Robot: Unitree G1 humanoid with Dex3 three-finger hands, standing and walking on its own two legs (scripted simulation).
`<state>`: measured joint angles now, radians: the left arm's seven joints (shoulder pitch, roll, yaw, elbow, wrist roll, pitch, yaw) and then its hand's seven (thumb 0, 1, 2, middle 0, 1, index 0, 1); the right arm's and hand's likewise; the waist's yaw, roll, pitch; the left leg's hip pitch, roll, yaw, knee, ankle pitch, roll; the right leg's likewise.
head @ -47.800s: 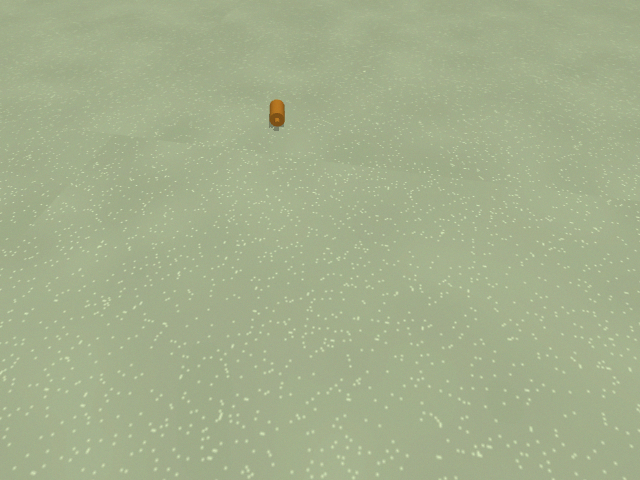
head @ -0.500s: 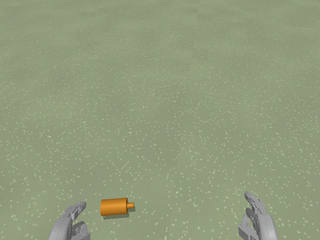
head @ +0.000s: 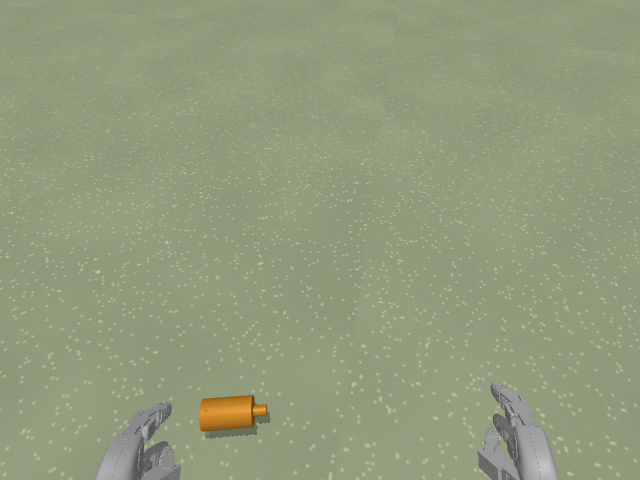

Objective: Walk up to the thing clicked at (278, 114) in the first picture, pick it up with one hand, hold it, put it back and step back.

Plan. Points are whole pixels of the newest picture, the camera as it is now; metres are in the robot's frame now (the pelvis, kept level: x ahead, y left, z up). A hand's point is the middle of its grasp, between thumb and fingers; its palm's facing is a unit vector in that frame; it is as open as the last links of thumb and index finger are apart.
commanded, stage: home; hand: left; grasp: from above
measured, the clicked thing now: (234, 412) +0.43 +0.24 -0.67
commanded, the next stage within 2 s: stand in 0.52 s
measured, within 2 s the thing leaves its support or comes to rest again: neither
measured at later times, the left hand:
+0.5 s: hand (173, 474) +0.16 +0.18 -0.04, palm faces +0.03 -0.98 -0.20, open 7.4 cm
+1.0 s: hand out of the picture +0.07 +0.25 -0.11, palm faces +0.03 -0.94 -0.34, open 7.4 cm
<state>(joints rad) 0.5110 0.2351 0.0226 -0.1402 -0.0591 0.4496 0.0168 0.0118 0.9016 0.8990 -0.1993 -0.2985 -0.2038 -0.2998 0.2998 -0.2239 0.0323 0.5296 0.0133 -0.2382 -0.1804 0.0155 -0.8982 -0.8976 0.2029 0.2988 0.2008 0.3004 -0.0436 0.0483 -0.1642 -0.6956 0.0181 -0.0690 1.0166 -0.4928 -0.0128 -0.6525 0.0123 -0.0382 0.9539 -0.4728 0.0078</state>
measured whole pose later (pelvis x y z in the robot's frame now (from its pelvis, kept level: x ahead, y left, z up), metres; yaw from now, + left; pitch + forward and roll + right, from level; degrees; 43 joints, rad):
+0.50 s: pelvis +0.00 +0.00 +0.00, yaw +0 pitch +10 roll -3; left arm 0.51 0.24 0.02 -0.15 -0.06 0.46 0.02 0.01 0.90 0.90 -0.20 -0.30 -0.20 -0.30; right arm 0.30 -0.22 0.03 0.52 0.01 -0.23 -0.18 0.02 -0.90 -0.90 0.20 0.30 0.20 0.30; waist -0.04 0.05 -0.17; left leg -0.70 0.02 -0.07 1.02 -0.50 -0.01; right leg -0.65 0.01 -0.04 0.95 -0.47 0.01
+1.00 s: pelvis -0.01 +0.01 +0.05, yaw +0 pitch -2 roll +0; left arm 0.23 0.29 0.04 0.88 0.04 0.04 0.03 0.01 0.90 0.90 -0.20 -0.30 -0.21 -0.30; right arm 0.20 -0.29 -0.04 0.94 -0.04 -0.01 -0.02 0.01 -0.90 -0.90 0.20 0.30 0.20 0.30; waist 0.02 0.00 0.05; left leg -0.29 -0.02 -0.03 0.65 -0.33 0.01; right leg -0.27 -0.03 0.00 0.63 -0.33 0.03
